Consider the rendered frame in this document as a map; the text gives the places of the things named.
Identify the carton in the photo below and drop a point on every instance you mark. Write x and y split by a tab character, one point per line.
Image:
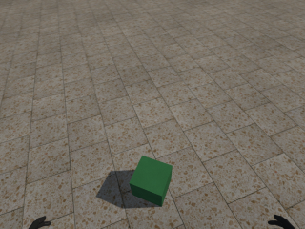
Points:
151	180

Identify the robot right hand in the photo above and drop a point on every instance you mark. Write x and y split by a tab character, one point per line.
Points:
281	222

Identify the robot left hand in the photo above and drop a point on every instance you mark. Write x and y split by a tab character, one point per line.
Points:
40	223

